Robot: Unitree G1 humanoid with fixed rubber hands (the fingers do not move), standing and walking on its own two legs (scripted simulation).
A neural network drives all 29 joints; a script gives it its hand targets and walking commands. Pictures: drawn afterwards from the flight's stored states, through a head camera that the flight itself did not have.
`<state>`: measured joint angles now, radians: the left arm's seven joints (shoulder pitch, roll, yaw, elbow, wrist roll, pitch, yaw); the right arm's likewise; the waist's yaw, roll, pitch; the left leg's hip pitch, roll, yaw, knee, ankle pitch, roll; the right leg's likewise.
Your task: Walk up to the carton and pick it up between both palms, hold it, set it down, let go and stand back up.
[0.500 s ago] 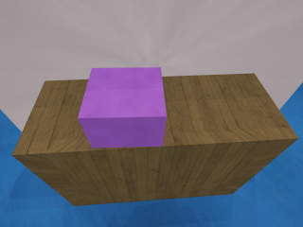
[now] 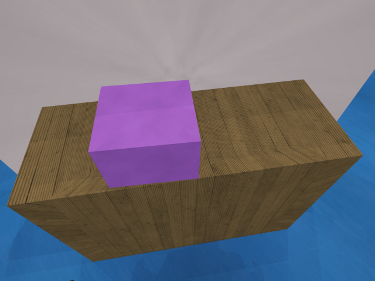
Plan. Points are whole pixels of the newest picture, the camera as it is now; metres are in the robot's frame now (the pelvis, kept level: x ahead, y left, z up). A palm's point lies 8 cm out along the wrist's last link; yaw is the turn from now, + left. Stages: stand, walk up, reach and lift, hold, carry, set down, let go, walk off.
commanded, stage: walk up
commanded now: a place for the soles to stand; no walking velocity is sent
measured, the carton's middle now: (149, 132) +0.47 +0.12 +0.00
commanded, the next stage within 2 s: none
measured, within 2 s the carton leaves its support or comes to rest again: neither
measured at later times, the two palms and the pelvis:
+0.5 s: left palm out of the picture +0.09 +0.27 -0.10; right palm out of the picture +0.06 -0.23 -0.12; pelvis +0.01 +0.03 +0.01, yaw +3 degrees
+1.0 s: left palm out of the picture +0.01 +0.31 -0.12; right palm out of the picture +0.10 -0.21 -0.11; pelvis +0.00 +0.04 +0.01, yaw +12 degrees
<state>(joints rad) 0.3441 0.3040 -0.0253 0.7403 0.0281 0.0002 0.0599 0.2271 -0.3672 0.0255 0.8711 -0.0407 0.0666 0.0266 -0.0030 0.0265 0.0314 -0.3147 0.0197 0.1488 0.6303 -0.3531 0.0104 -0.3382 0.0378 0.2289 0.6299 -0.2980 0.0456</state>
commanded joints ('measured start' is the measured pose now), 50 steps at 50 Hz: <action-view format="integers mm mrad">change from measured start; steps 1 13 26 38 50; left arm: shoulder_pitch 21 -29 -131 -96 -103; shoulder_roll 190 28 75 60 92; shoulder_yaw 65 39 46 11 8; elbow -50 -58 12 117 150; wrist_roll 4 10 7 1 -5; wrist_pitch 0 -10 -22 -14 4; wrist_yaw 18 -7 -22 -54 -51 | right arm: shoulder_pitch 54 100 177 127 133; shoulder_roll -69 -69 60 -17 -32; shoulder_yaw -28 -48 -44 -40 -31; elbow -80 -77 -47 -52 -47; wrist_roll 8 20 18 40 37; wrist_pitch -16 -34 -59 -99 -92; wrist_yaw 6 -15 -18 -27 -41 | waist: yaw -27 -26 -22 -7 -17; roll -173 93 -149 38 0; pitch -31 -17 -40 -5 -5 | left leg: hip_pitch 23 117 45 -3 -48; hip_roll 45 193 -12 80 32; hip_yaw -138 -225 -114 -335 -363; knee -48 -236 -10 -224 -163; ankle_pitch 16 423 8 290 246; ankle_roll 18 135 -24 46 34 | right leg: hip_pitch -26 -36 104 187 193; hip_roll -201 -26 -260 -141 -164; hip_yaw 280 -281 -175 -272 -306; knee -152 101 -232 -194 -224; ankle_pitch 94 -73 319 64 -20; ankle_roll -191 -59 -203 -69 -88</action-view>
